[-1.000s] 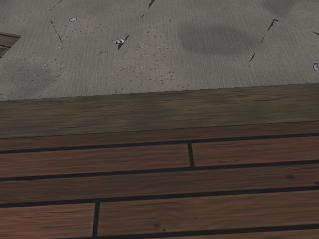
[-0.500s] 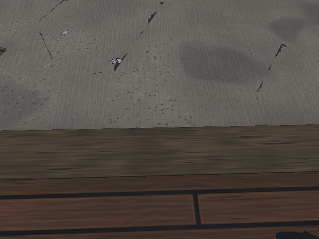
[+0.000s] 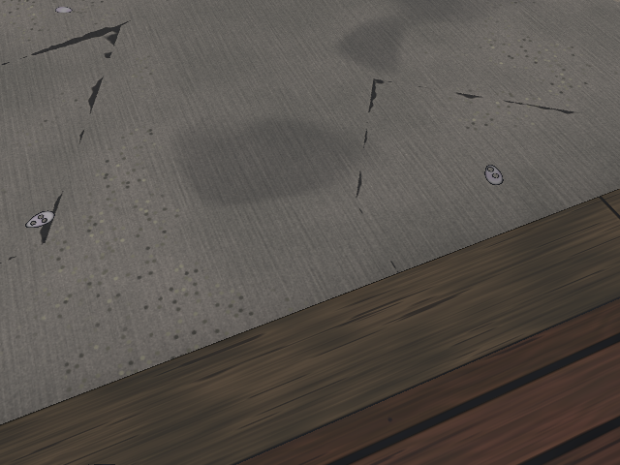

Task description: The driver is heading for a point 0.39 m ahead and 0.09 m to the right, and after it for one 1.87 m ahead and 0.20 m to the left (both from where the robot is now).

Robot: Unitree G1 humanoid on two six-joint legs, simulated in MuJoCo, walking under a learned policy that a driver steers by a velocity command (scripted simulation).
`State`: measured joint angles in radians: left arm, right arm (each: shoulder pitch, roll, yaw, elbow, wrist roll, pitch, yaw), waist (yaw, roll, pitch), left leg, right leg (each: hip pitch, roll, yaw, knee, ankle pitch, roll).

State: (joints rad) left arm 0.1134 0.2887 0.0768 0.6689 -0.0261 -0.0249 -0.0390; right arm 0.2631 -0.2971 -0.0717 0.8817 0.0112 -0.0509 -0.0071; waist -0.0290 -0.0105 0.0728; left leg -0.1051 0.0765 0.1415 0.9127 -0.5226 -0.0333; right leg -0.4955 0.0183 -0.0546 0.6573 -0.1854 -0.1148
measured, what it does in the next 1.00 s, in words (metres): walks ahead: left foot, then right foot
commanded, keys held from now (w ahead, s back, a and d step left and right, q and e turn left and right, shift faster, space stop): w+e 0.38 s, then w+q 0.62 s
